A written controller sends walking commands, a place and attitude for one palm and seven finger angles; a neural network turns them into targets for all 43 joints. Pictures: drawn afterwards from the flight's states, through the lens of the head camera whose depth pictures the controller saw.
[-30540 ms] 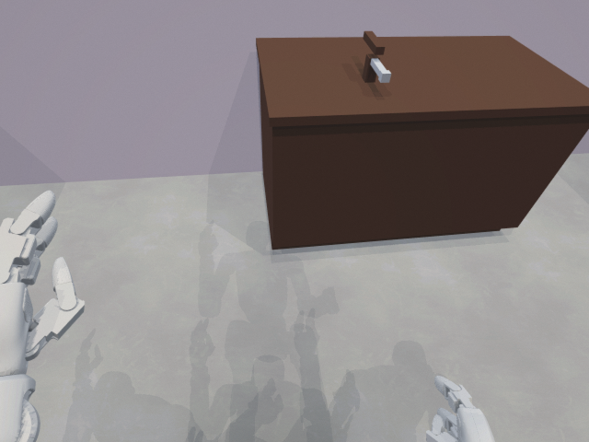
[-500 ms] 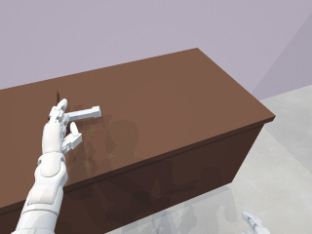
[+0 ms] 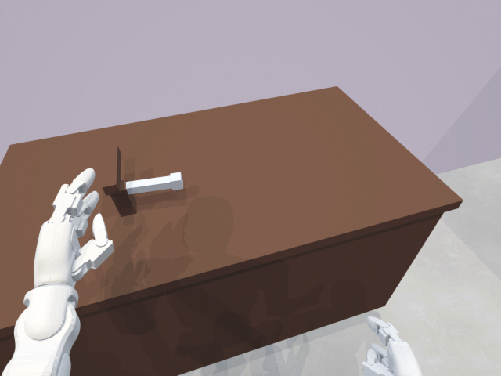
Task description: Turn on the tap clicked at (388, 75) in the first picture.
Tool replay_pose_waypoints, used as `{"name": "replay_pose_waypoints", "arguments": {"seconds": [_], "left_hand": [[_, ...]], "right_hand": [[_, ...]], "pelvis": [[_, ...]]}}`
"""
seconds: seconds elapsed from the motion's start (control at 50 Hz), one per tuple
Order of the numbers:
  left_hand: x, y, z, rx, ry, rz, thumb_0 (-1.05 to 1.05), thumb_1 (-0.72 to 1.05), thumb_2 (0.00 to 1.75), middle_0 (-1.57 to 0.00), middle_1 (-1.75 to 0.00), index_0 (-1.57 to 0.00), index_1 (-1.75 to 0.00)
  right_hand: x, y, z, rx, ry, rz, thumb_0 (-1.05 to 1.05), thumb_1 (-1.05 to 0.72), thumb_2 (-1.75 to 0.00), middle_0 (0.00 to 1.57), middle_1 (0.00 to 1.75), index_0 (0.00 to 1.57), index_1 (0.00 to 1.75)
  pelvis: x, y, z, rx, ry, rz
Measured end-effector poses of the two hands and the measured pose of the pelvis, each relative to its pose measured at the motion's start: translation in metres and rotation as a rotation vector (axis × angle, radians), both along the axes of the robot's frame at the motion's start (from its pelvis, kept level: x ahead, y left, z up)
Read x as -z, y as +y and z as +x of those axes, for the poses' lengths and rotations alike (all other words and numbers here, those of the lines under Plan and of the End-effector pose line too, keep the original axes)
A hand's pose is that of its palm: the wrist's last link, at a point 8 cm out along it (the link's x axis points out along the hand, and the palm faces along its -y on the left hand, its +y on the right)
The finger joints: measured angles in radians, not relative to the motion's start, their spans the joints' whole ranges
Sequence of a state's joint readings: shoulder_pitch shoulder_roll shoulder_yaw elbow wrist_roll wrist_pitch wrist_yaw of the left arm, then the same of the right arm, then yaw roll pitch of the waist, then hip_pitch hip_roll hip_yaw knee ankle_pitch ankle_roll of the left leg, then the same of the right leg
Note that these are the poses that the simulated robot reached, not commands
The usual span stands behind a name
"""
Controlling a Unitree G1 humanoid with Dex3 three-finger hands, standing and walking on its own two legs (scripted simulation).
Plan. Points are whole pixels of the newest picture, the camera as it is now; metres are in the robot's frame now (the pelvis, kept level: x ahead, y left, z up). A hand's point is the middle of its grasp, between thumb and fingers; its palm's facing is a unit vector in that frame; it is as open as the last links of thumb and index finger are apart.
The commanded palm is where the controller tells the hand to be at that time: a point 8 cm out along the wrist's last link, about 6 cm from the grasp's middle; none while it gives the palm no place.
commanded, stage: draw the hand back beside the body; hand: left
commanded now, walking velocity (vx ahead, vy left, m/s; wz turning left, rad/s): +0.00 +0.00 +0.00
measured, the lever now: (176, 181) +0.51 +0.25 +0.00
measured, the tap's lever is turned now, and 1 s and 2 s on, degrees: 83 83 83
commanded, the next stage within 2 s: step back with the hand held close in 0.52 s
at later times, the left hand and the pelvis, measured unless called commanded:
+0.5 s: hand (87, 268) +0.20 +0.24 +0.14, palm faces +0.40 -0.85 -0.33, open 7.5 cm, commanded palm +0.16 +0.27 +0.16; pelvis +0.00 -0.01 +0.00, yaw +1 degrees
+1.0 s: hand (86, 281) +0.18 +0.23 +0.14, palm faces +0.30 -0.85 -0.44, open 7.5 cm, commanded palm +0.14 +0.28 +0.17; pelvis -0.03 +0.00 -0.01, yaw -1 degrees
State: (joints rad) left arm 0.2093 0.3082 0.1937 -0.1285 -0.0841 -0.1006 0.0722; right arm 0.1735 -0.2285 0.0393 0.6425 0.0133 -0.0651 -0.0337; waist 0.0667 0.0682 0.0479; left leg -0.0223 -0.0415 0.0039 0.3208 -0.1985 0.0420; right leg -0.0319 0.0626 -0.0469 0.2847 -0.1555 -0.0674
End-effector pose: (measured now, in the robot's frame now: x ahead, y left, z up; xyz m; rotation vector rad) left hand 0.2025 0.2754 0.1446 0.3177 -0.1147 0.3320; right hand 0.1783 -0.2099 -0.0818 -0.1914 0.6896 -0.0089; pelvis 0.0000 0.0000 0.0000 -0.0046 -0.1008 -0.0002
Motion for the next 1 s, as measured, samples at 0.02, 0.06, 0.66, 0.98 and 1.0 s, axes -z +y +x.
{"name": "replay_pose_waypoints", "arguments": {"seconds": [0.02, 0.06, 0.66, 0.98, 1.0], "left_hand": [[0.0, 0.0, -0.002, -0.001, 0.003, 0.002, 0.02, 0.89, 0.9, -0.19, -0.27, -0.19, -0.27], [0.001, -0.001, -0.007, -0.001, 0.008, 0.007, 0.02, 0.89, 0.9, -0.2, -0.28, -0.19, -0.28], [-0.019, -0.006, -0.044, -0.041, -0.046, 0.081, 0.02, 0.89, 0.9, -0.21, -0.3, -0.21, -0.3], [-0.009, -0.002, -0.052, 0.03, 0.041, 0.157, 0.02, 0.89, 0.9, -0.21, -0.3, -0.21, -0.3], [-0.011, 0.0, -0.055, 0.031, 0.035, 0.165, 0.02, 0.88, 0.9, -0.21, -0.3, -0.21, -0.3]], "right_hand": [[0.001, -0.001, 0.0, 0.001, 0.003, -0.001, 0.01, -0.9, -0.9, 0.2, 0.3, 0.2, 0.3], [0.001, -0.002, -0.001, 0.004, 0.005, -0.005, 0.02, -0.9, -0.9, 0.2, 0.3, 0.2, 0.3], [-0.008, -0.013, 0.007, 0.01, -0.079, -0.007, 0.02, -0.9, -0.9, 0.2, 0.3, 0.2, 0.3], [0.004, -0.028, -0.04, 0.129, 0.029, -0.054, 0.01, -0.9, -0.9, 0.2, 0.3, 0.2, 0.3], [0.005, -0.028, -0.044, 0.132, 0.035, -0.061, 0.01, -0.9, -0.9, 0.2, 0.3, 0.2, 0.3]], "pelvis": [[0.0, 0.0, 0.0, -0.001, 0.0, 0.0], [0.0, 0.0, 0.0, -0.001, 0.001, 0.0], [0.002, -0.012, -0.002, -0.003, -0.01, -0.001], [0.006, 0.003, -0.026, 0.016, 0.09, -0.006], [0.007, 0.004, -0.029, 0.015, 0.092, -0.006]]}}
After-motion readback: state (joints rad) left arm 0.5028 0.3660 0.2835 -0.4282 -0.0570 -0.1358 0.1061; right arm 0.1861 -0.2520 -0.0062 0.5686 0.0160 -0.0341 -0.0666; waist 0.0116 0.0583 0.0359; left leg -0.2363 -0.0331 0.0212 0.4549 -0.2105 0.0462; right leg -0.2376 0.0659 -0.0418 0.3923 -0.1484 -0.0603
